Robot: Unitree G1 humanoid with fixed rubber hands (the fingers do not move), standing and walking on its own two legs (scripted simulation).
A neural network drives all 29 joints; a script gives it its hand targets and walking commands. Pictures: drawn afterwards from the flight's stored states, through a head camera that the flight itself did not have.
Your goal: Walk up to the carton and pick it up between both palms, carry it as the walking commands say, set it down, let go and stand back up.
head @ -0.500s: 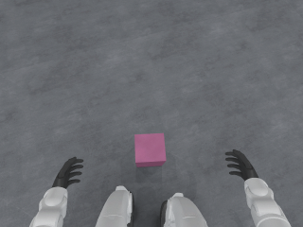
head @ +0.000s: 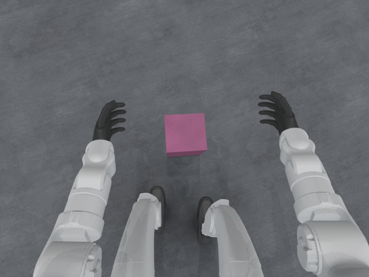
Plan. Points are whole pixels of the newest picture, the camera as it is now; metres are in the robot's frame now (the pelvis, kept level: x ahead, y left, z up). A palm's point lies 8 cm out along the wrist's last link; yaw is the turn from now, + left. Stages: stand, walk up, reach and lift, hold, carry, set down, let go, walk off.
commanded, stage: reach and lift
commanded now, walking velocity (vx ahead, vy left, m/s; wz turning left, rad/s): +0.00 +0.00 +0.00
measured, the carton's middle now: (184, 137) +0.45 -0.01 -0.57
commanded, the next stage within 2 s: none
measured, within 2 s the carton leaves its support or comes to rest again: neither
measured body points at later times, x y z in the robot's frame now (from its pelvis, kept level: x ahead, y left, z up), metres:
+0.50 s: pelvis +0.00 -0.01 -0.02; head +0.33 +0.00 +0.28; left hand +0.46 +0.16 -0.19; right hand +0.48 -0.18 -0.18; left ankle +0.10 +0.10 -0.65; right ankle +0.05 -0.12 -0.65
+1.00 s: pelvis -0.04 -0.01 -0.18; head +0.29 +0.00 +0.12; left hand +0.46 +0.16 -0.35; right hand +0.47 -0.18 -0.33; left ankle +0.09 +0.10 -0.65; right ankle +0.05 -0.12 -0.65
